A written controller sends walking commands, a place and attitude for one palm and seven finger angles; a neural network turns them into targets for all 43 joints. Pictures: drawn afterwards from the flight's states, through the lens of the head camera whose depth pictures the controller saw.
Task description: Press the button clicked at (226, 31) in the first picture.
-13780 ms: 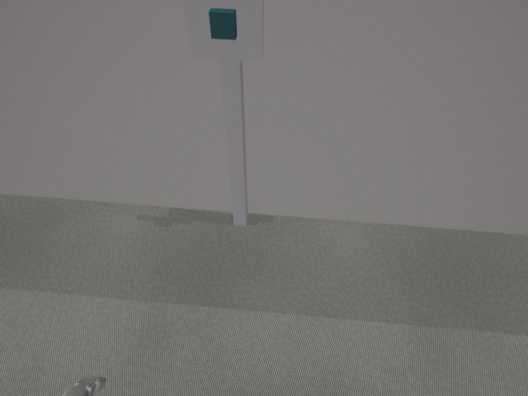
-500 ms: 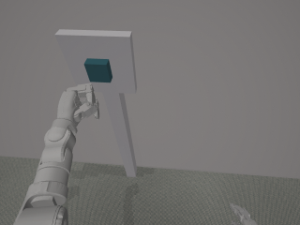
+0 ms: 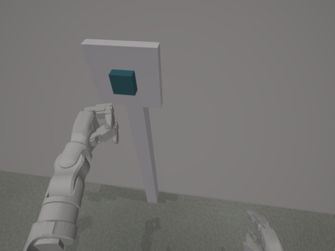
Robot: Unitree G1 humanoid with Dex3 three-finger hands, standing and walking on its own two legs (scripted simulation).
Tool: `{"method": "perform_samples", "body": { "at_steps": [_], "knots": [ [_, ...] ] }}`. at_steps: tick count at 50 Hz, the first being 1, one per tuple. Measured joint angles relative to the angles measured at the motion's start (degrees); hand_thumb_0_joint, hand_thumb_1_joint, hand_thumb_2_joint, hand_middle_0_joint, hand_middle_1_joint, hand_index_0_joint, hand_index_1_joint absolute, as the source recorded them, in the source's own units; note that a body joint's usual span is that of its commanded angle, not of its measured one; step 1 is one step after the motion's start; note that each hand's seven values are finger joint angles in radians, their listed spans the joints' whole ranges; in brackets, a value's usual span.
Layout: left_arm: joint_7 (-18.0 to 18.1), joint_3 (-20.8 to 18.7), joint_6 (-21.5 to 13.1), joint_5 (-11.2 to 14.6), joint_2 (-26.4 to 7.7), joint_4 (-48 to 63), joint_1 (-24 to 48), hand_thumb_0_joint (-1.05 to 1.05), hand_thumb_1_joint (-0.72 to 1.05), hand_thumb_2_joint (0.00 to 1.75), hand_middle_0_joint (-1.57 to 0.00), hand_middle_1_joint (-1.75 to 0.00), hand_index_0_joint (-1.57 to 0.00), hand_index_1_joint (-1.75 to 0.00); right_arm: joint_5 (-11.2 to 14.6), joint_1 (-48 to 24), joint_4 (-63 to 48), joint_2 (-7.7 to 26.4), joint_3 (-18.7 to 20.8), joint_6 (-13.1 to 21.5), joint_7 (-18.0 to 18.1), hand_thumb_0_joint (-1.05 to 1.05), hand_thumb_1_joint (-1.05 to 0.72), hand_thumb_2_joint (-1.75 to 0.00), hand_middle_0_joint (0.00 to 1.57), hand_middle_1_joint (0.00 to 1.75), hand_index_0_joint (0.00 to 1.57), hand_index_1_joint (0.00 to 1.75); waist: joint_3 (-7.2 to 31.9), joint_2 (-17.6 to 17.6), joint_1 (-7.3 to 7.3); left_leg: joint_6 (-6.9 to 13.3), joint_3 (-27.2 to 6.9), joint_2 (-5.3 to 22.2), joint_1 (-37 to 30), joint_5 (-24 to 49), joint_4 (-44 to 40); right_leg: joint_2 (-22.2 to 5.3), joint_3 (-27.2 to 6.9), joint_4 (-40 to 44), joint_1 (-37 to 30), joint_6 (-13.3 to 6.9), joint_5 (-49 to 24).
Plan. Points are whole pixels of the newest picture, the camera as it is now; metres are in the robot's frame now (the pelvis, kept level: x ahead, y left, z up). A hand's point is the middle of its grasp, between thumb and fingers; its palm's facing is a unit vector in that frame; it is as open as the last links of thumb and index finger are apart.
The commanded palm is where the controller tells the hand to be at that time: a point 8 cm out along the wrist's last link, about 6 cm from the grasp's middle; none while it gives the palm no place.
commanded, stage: draw the hand back to the body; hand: left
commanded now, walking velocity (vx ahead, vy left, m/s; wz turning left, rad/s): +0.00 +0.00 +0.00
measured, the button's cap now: (124, 81) +0.50 +0.15 +0.16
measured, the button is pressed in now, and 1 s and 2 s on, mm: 0 0 0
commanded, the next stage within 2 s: step back with the hand held close in 1.38 s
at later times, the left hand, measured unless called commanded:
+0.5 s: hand (80, 155) +0.27 +0.19 +0.15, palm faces +0.11 -0.98 -0.17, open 3.1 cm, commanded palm +0.23 +0.24 +0.16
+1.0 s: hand (40, 177) +0.21 +0.24 +0.16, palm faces +0.37 -0.86 -0.36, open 3.1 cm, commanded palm +0.15 +0.28 +0.18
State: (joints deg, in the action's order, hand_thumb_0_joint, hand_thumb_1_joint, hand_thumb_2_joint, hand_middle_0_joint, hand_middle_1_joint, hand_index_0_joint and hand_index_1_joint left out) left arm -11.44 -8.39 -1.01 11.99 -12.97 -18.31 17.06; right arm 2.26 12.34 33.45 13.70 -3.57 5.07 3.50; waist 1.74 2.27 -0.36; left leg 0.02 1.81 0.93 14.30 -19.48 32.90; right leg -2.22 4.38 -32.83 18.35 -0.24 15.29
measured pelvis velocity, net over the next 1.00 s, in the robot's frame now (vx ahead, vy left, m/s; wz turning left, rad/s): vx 0.01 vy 0.01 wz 0.00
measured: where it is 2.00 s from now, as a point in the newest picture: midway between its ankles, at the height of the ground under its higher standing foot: outside the picture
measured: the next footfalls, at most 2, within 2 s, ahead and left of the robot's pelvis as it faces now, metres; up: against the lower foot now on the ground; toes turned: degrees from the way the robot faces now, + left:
none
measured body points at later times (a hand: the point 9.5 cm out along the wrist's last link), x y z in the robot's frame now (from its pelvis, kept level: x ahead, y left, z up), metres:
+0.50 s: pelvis -0.01 +0.00 +0.01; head -0.03 -0.02 +0.46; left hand +0.25 +0.25 +0.16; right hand +0.19 -0.22 -0.06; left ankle -0.02 +0.12 -0.73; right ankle +0.02 -0.12 -0.73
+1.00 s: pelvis +0.01 +0.01 +0.01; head -0.01 -0.01 +0.46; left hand +0.18 +0.28 +0.18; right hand +0.19 -0.20 -0.07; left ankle -0.02 +0.12 -0.73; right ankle +0.02 -0.12 -0.73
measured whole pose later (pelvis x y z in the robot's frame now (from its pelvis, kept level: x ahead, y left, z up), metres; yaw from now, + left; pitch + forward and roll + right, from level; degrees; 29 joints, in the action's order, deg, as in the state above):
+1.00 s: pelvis +0.01 +0.01 +0.01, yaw +0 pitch -5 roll -1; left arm 5.9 -13.5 -5.0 2.6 -17.0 23.6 -26.2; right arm -0.9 11.6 35.7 12.3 -1.6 5.6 3.6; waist -1.5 4.0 -3.4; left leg 0.6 2.2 0.8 2.3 -16.3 23.3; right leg -1.7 4.1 -22.1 5.9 0.6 11.4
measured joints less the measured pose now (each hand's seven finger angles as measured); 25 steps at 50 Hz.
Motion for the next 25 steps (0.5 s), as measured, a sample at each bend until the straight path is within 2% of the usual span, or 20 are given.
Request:
{"method": "perform_samples", "body": {
  "at_steps": [8, 17, 21, 25],
  "knots": [
    [-1.8, -2.7, 1.9, 1.5, -1.6, 6.1, -6.8, 0.01, 0.90, 0.90, -1.30, -1.50, -1.30, -1.50, 0.5, 2.2, 0.4, 0.8, 0.3, 0.0, 0.4, 0.02, -0.90, -0.90, 0.20, 0.30, 0.20, 0.30, -0.2, 0.4, 0.16, 0.0, 0.7, 0.2, -2.1, 0.7, -1.5, 0.4, -0.7, 1.3, -1.7, 0.0, -0.8],
    [-3.6, -3.4, 3.9, 3.2, -2.3, 14.7, -13.4, 0.01, 0.90, 0.90, -1.30, -1.50, -1.30, -1.50, 0.8, 1.5, 0.5, 1.6, 0.7, 3.1, 1.5, 0.02, -0.90, -0.90, 0.20, 0.30, 0.20, 0.30, -0.5, 0.8, -0.93, 0.1, 0.1, 0.1, -3.7, 1.4, -2.4, 0.3, -0.1, 2.8, -3.8, 0.1, -1.6],
    [-4.3, -3.9, 5.8, 3.6, -2.6, 17.4, -15.8, 0.01, 0.90, 0.90, -1.30, -1.50, -1.30, -1.50, 0.8, 0.3, 0.1, 1.4, 0.3, 3.9, 1.7, 0.02, -0.90, -0.90, 0.20, 0.30, 0.20, 0.30, -0.3, 0.7, -1.30, 0.1, 0.0, 0.1, -4.2, 1.6, -2.7, 0.3, 0.1, 3.2, -4.4, 0.0, -1.8],
    [5.8, -2.1, 2.7, -2.8, -3.2, 24.2, -21.4, 0.01, 0.89, 0.90, -1.30, -1.50, -1.30, -1.50, -1.1, -1.3, 0.2, 0.3, 0.5, 4.6, 1.4, 0.02, -0.90, -0.90, 0.20, 0.30, 0.20, 0.30, -1.5, 0.6, -1.30, 0.0, 0.1, 0.3, -6.0, 2.4, -4.5, 0.6, 0.0, 5.3, -6.3, 0.1, -2.8]
  ]
}}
